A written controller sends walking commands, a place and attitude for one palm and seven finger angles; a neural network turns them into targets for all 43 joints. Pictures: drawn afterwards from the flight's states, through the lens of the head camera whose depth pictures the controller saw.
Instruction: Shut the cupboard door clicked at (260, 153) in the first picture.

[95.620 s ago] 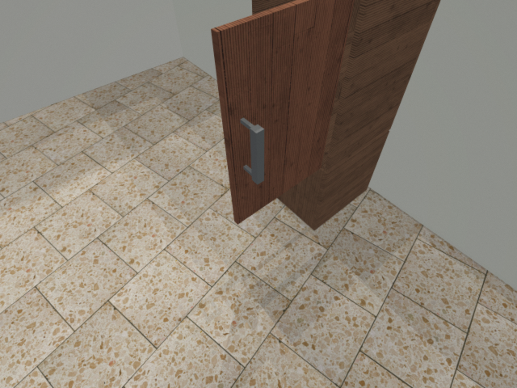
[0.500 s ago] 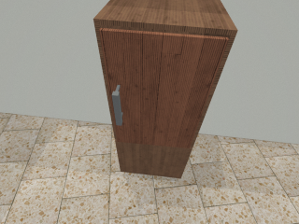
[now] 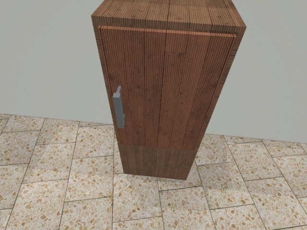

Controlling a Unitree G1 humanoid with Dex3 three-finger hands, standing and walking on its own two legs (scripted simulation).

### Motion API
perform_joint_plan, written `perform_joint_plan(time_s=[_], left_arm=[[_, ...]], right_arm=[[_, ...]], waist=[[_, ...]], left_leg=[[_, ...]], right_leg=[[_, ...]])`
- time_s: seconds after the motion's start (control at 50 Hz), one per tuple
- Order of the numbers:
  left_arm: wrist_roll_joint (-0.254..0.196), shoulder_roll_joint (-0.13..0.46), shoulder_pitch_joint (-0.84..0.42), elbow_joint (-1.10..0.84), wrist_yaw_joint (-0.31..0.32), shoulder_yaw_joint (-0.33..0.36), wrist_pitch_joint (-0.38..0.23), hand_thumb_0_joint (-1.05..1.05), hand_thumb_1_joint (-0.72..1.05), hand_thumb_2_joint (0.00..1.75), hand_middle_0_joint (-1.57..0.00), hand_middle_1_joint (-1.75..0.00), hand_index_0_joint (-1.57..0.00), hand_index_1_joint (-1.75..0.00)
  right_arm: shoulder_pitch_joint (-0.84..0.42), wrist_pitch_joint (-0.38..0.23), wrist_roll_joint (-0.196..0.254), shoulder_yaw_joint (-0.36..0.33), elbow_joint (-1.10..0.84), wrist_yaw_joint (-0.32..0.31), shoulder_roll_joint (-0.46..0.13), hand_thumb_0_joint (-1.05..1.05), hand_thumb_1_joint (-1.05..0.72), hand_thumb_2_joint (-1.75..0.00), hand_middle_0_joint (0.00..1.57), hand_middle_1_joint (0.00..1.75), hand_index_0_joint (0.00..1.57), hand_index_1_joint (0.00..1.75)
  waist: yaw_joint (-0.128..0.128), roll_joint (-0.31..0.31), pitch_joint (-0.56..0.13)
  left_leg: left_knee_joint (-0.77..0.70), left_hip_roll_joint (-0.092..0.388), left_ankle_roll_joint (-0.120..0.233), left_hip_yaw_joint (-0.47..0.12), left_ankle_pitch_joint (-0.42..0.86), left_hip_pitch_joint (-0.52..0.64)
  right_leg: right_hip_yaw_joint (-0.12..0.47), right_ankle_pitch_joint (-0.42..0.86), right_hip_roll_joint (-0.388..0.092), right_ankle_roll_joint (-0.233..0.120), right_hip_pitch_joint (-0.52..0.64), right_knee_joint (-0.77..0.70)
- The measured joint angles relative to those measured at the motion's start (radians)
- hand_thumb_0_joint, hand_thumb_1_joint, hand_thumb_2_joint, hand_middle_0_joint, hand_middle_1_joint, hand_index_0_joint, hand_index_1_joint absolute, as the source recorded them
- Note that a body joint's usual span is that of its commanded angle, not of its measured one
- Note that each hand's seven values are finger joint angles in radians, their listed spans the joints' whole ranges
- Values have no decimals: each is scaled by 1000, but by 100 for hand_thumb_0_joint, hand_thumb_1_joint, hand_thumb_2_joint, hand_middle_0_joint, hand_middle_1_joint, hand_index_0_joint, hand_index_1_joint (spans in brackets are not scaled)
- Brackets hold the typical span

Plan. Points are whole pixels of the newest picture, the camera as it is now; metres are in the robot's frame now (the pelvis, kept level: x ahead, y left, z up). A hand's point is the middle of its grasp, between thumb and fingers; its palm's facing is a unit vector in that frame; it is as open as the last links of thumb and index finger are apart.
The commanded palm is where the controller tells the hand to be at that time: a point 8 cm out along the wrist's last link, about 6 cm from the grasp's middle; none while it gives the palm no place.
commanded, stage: look again from close up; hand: left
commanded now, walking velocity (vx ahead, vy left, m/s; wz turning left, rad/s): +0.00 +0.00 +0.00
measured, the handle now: (120, 107) +0.54 +0.16 -0.04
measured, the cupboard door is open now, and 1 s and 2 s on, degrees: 1 1 1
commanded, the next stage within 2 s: shuffle to correct the standing spot in 0.12 s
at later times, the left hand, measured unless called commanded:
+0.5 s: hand out of the picture +0.03 +0.15 -0.18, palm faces +0.04 -0.99 -0.15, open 7.4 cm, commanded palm none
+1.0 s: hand out of the picture +0.12 +0.18 -0.17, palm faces +0.00 -0.96 -0.27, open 7.4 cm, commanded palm none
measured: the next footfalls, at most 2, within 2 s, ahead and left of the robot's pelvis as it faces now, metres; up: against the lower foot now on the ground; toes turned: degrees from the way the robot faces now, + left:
left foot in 1.28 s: +0.10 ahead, +0.08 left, +0.00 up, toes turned +1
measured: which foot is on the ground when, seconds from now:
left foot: down 0.00-1.00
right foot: down 0.00-1.00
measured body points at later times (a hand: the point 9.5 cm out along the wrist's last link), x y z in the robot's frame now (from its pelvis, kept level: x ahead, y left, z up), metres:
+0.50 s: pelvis +0.05 -0.01 +0.00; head +0.05 +0.00 +0.45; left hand +0.03 +0.20 -0.16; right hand +0.04 -0.23 -0.16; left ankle +0.05 +0.09 -0.74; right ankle +0.04 -0.15 -0.74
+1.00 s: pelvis +0.07 -0.02 -0.01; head +0.12 -0.03 +0.44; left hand +0.12 +0.23 -0.15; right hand +0.10 -0.25 -0.17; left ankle +0.05 +0.09 -0.74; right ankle +0.05 -0.13 -0.74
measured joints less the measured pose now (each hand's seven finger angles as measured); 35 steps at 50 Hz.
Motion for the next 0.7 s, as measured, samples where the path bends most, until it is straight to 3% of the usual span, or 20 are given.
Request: perform_joint_plan(time_s=[0.28,0.52,0.7], left_arm=[[-6,1,-36,17,-2,-9,-10,0,91,89,-20,-29,-20,-30],[-5,-1,-5,28,-20,3,-7,0,91,89,-20,-29,-20,-30],[-15,-18,-18,48,0,-5,-18,0,91,89,-20,-29,-20,-30]], right_arm=[[-28,-13,2,8,15,-2,-15,1,-92,-90,20,30,19,29],[12,-12,-5,11,25,-2,0,1,-91,-90,20,30,19,29],[-4,-32,4,22,45,-26,6,2,-92,-90,20,30,20,29]], waist=[[-1,-2,11],[2,-7,-30],[1,-7,8]], left_leg=[[-32,3,-8,3,-9,42],[16,16,-18,4,-95,65],[21,14,-23,2,-143,107]], right_leg=[[3,-12,5,-2,34,-22],[8,-93,17,-14,58,18],[5,-133,15,-7,98,26]])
